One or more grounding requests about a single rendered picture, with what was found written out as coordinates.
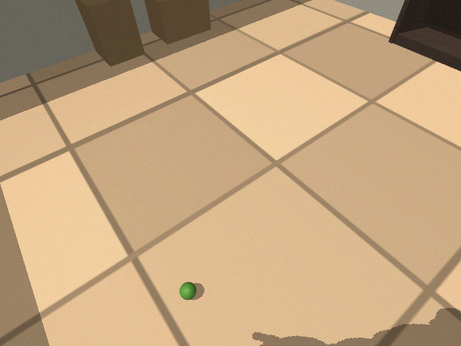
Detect bookshelf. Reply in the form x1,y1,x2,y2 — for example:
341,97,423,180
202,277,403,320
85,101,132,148
388,0,461,71

